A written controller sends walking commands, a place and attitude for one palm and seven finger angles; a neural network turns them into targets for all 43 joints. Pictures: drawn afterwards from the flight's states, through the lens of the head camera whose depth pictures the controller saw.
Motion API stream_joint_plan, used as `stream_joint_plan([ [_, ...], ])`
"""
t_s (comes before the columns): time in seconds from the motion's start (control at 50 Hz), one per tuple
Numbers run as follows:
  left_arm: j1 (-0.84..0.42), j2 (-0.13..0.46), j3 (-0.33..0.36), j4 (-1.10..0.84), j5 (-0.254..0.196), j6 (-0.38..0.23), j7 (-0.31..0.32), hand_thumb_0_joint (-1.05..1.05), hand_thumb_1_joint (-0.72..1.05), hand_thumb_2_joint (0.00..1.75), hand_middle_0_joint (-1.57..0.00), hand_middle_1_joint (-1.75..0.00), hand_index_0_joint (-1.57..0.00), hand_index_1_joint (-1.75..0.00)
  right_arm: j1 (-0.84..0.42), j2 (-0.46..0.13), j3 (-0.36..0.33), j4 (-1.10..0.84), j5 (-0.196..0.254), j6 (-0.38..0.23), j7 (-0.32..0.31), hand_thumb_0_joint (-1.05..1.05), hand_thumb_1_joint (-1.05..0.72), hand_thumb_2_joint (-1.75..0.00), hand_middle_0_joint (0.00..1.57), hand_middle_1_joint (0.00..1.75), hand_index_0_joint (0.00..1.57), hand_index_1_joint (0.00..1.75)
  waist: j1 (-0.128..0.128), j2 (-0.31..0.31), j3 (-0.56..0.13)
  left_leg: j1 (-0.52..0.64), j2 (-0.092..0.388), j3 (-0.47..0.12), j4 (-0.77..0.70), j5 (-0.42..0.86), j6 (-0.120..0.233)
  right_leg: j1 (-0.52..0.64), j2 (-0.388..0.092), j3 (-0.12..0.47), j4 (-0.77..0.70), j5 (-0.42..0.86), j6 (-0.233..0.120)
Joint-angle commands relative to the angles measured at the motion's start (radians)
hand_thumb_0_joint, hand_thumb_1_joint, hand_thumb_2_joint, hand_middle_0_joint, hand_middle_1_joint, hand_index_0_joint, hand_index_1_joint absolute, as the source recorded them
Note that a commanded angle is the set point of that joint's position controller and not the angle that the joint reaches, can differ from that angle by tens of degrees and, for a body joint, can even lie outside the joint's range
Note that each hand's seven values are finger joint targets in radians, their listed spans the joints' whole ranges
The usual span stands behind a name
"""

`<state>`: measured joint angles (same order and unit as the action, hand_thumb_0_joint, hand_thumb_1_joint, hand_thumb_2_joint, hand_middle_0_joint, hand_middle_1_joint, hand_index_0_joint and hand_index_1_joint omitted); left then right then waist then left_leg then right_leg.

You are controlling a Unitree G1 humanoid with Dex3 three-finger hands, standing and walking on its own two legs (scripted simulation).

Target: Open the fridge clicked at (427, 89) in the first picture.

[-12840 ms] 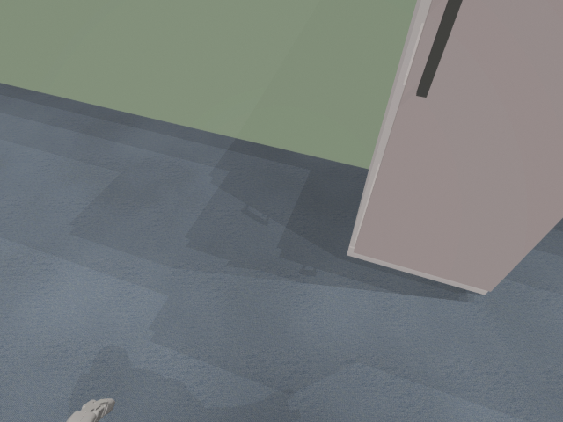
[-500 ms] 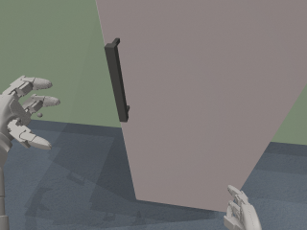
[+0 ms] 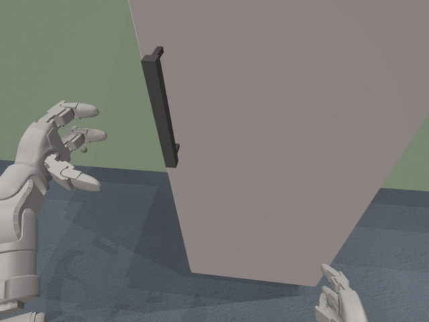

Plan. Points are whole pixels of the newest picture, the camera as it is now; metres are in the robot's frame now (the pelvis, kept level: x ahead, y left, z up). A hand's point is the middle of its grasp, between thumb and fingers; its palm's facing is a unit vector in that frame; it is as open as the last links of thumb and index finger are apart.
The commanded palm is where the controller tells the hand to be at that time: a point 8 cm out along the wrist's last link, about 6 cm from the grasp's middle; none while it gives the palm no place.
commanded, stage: move the hooked fingers beside the handle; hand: left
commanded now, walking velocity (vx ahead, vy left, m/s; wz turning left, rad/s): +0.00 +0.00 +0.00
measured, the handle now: (166, 113) +0.45 +0.14 +0.19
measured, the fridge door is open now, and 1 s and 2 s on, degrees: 0 0 0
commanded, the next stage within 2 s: none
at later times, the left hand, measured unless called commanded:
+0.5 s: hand (101, 137) +0.35 +0.23 +0.20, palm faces +0.03 -1.00 -0.05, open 14.0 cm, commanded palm +0.32 +0.28 +0.20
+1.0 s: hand (121, 124) +0.40 +0.21 +0.20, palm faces +0.00 -1.00 -0.04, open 14.0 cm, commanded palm +0.37 +0.26 +0.20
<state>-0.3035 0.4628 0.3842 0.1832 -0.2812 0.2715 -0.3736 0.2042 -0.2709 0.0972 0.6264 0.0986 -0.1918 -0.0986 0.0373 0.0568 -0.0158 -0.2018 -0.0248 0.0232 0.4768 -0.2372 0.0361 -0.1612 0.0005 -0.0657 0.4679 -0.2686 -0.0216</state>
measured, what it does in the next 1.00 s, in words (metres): stands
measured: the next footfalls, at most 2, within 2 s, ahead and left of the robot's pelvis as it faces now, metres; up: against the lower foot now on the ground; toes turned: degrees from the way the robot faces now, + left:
none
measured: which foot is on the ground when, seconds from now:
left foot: down 0.00-1.00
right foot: down 0.00-1.00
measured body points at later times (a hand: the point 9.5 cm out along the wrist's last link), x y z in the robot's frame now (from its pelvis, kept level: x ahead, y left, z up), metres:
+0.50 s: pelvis +0.01 -0.01 +0.00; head -0.01 -0.03 +0.45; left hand +0.34 +0.28 +0.21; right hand +0.19 -0.24 -0.08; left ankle +0.01 +0.10 -0.74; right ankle -0.01 -0.10 -0.74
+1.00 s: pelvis +0.01 -0.01 +0.00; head +0.00 -0.02 +0.45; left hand +0.39 +0.26 +0.20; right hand +0.15 -0.26 -0.09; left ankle +0.01 +0.10 -0.74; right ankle -0.01 -0.10 -0.74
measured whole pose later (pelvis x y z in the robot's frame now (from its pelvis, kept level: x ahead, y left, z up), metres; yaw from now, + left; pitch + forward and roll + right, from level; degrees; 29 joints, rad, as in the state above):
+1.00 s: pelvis +0.01 -0.01 +0.00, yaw -1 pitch +0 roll +0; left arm -0.54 0.44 0.33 0.49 -0.24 0.16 -0.31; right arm 0.26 -0.28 0.07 0.65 0.10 -0.14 -0.11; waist -0.01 0.04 -0.02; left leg -0.23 -0.01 0.03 0.47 -0.24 0.03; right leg -0.19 0.02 -0.06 0.46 -0.27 -0.03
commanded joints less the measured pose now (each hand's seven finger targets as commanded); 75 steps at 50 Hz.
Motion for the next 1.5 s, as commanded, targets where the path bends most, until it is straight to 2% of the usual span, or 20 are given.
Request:
stream_joint_plan([
  [0.0,-0.383,0.289,0.121,-0.253,-0.032,-0.107,0.011,0.00,-0.50,0.30,-0.30,-1.20,-0.30,-1.20,-0.151,-0.107,-0.056,-0.165,-0.008,-0.062,-0.008,0.00,-0.90,-0.90,0.20,0.30,0.20,0.30,0.005,-0.004,-0.266,0.176,0.028,-0.071,-0.050,0.203,0.001,-0.010,-0.003,0.023,-0.066,0.229,-0.005],
  [0.12,-0.398,0.235,0.065,-0.171,-0.015,-0.086,0.025,0.00,-0.50,0.30,-0.30,-1.20,-0.30,-1.20,-0.144,-0.108,-0.057,-0.148,-0.004,-0.053,-0.010,0.00,-0.90,-0.90,0.20,0.30,0.20,0.30,-0.005,0.059,-0.188,0.151,0.027,-0.067,-0.060,0.183,-0.004,-0.048,-0.009,0.023,-0.072,0.212,-0.008],
  [0.14,-0.383,0.241,0.060,-0.159,-0.009,-0.079,0.026,0.00,-0.50,0.30,-0.30,-1.20,-0.30,-1.20,-0.140,-0.111,-0.060,-0.144,-0.002,-0.049,-0.008,0.00,-0.90,-0.90,0.20,0.30,0.20,0.30,-0.004,0.030,-0.180,0.147,0.032,-0.064,-0.055,0.195,-0.002,-0.042,-0.008,0.026,-0.077,0.221,-0.009],
  [0.22,-0.427,0.214,0.028,-0.172,-0.011,-0.076,0.021,0.00,-0.50,0.30,-0.30,-1.20,-0.30,-1.20,-0.142,-0.110,-0.060,-0.157,-0.001,-0.044,-0.011,0.00,-0.90,-0.90,0.20,0.30,0.20,0.30,-0.014,0.021,-0.215,0.160,0.027,-0.067,-0.051,0.191,0.001,-0.044,-0.008,0.024,-0.069,0.226,-0.005],
  [0.24,-0.431,0.220,0.030,-0.178,-0.014,-0.084,0.024,0.00,-0.50,0.30,-0.30,-1.20,-0.30,-1.20,-0.138,-0.111,-0.062,-0.152,-0.002,-0.042,-0.010,0.00,-0.90,-0.90,0.20,0.30,0.20,0.30,-0.014,-0.022,-0.217,0.163,0.032,-0.067,-0.047,0.205,0.003,-0.034,-0.007,0.025,-0.073,0.238,-0.005],
  [0.34,-0.419,0.270,0.093,-0.158,-0.016,-0.115,0.042,0.00,-0.50,0.30,-0.30,-1.20,-0.30,-1.20,-0.131,-0.111,-0.064,-0.146,-0.008,-0.038,-0.008,0.00,-0.90,-0.90,0.20,0.30,0.20,0.30,0.002,-0.041,-0.262,0.168,0.030,-0.060,-0.040,0.244,0.004,-0.002,-0.007,0.029,-0.064,0.283,-0.004],
  [0.4,-0.471,0.212,0.036,-0.141,-0.006,-0.109,0.050,0.00,-0.50,0.30,-0.30,-1.20,-0.30,-1.20,-0.137,-0.105,-0.060,-0.146,-0.004,-0.033,-0.009,0.00,-0.90,-0.90,0.20,0.30,0.20,0.30,-0.014,0.032,-0.222,0.161,0.026,-0.057,-0.048,0.225,0.000,-0.027,-0.010,0.028,-0.063,0.271,-0.007],
  [0.54,-0.508,0.222,0.022,-0.075,0.005,-0.092,0.052,0.00,-0.50,0.30,-0.30,-1.20,-0.30,-1.20,-0.120,-0.114,-0.067,-0.142,-0.001,-0.012,-0.010,0.00,-0.90,-0.90,0.20,0.30,0.20,0.30,-0.025,-0.034,-0.211,0.141,0.031,-0.052,-0.042,0.205,0.008,-0.035,-0.012,0.035,-0.075,0.262,-0.002],
  [0.6,-0.567,0.206,0.003,-0.098,0.002,-0.115,0.055,0.00,-0.50,0.30,-0.30,-1.20,-0.30,-1.20,-0.123,-0.108,-0.064,-0.149,-0.001,-0.016,-0.014,0.00,-0.90,-0.90,0.20,0.30,0.20,0.30,-0.032,0.010,-0.250,0.167,0.025,-0.055,-0.040,0.195,0.008,-0.040,-0.011,0.039,-0.072,0.248,-0.004],
  [0.64,-0.572,0.245,0.031,-0.062,0.003,-0.131,0.062,0.00,-0.50,0.30,-0.30,-1.20,-0.30,-1.20,-0.108,-0.116,-0.066,-0.133,-0.005,-0.012,-0.015,0.00,-0.90,-0.90,0.20,0.30,0.20,0.30,-0.031,-0.038,-0.246,0.152,0.031,-0.054,-0.040,0.187,0.011,-0.031,-0.010,0.044,-0.082,0.239,-0.002],
  [0.76,-0.636,0.239,0.006,0.039,0.021,-0.136,0.070,0.00,-0.50,0.30,-0.30,-1.20,-0.30,-1.20,-0.088,-0.123,-0.068,-0.123,-0.001,-0.004,-0.017,0.00,-0.90,-0.90,0.20,0.30,0.20,0.30,-0.041,0.008,-0.232,0.131,0.029,-0.051,-0.049,0.167,0.010,-0.044,-0.014,0.048,-0.083,0.223,-0.004],
  [0.84,-0.640,0.250,0.008,0.083,0.023,-0.147,0.068,0.00,-0.50,0.30,-0.30,-1.20,-0.30,-1.20,-0.065,-0.129,-0.073,-0.122,-0.003,0.002,-0.014,0.00,-0.90,-0.90,0.20,0.30,0.20,0.30,-0.040,-0.040,-0.254,0.123,0.033,-0.048,-0.042,0.198,0.013,-0.021,-0.014,0.048,-0.075,0.263,-0.003],
  [0.92,-0.688,0.237,0.003,0.063,0.023,-0.180,0.068,0.00,-0.50,0.30,-0.30,-1.20,-0.30,-1.20,-0.054,-0.123,-0.075,-0.126,-0.005,-0.002,-0.012,0.00,-0.90,-0.90,0.20,0.30,0.20,0.30,-0.045,0.022,-0.299,0.156,0.029,-0.049,-0.036,0.230,0.010,-0.018,-0.010,0.047,-0.064,0.291,-0.008],
  [1.0,-0.671,0.235,0.012,0.115,0.021,-0.180,0.075,0.00,-0.50,0.30,-0.30,-1.20,-0.30,-1.20,-0.038,-0.130,-0.079,-0.117,-0.006,0.002,-0.008,0.00,-0.90,-0.90,0.20,0.30,0.20,0.30,-0.043,-0.023,-0.274,0.137,0.032,-0.046,-0.041,0.226,0.012,-0.027,-0.008,0.045,-0.066,0.295,-0.006],
  [1.04,-0.596,0.297,0.072,0.149,0.028,-0.176,0.081,0.00,-0.50,0.30,-0.30,-1.20,-0.30,-1.20,-0.029,-0.139,-0.085,-0.118,-0.009,0.009,-0.004,0.00,-0.90,-0.90,0.20,0.30,0.20,0.30,-0.019,-0.065,-0.269,0.111,0.037,-0.042,-0.043,0.230,0.013,-0.002,-0.011,0.047,-0.066,0.302,-0.005],
  [1.14,-0.596,0.240,0.016,0.090,0.036,-0.173,0.076,0.00,-0.50,0.30,-0.30,-1.20,-0.30,-1.20,-0.036,-0.131,-0.087,-0.137,-0.004,0.021,0.002,0.00,-0.90,-0.90,0.20,0.30,0.20,0.30,-0.030,-0.004,-0.261,0.130,0.039,-0.032,-0.040,0.265,0.011,-0.012,-0.011,0.044,-0.058,0.331,-0.007],
  [1.26,-0.620,0.262,0.060,-0.068,0.012,-0.200,0.072,0.00,-0.50,0.30,-0.30,-1.20,-0.30,-1.20,-0.052,-0.123,-0.086,-0.152,-0.010,0.008,0.002,0.00,-0.90,-0.90,0.20,0.30,0.20,0.30,-0.023,0.020,-0.343,0.196,0.036,-0.039,-0.032,0.327,0.011,0.017,-0.005,0.048,-0.052,0.382,-0.008],
  [1.36,-0.612,0.158,-0.038,0.041,0.016,-0.145,0.069,0.00,-0.50,0.30,-0.30,-1.20,-0.30,-1.20,-0.057,-0.123,-0.080,-0.128,0.000,0.014,-0.005,0.00,-0.90,-0.90,0.20,0.30,0.20,0.30,-0.051,0.012,-0.193,0.149,0.040,-0.045,-0.050,0.217,0.008,-0.076,-0.002,0.037,-0.076,0.269,-0.008],
  [1.42,-0.629,0.120,-0.081,0.062,0.022,-0.119,0.083,0.00,-0.50,0.30,-0.30,-1.20,-0.30,-1.20,-0.063,-0.123,-0.077,-0.126,0.002,0.020,-0.010,0.00,-0.90,-0.90,0.20,0.30,0.20,0.30,-0.058,0.010,-0.177,0.137,0.039,-0.062,-0.058,0.158,0.004,-0.105,-0.004,0.033,-0.080,0.197,-0.010],
  [1.48,-0.660,0.165,-0.040,0.021,0.022,-0.132,0.108,0.00,-0.50,0.30,-0.30,-1.20,-0.30,-1.20,-0.067,-0.123,-0.080,-0.131,-0.005,0.023,-0.010,0.00,-0.90,-0.90,0.20,0.30,0.20,0.30,-0.046,-0.039,-0.259,0.161,0.037,-0.065,-0.049,0.183,0.009,-0.064,-0.004,0.040,-0.077,0.222,-0.009],
])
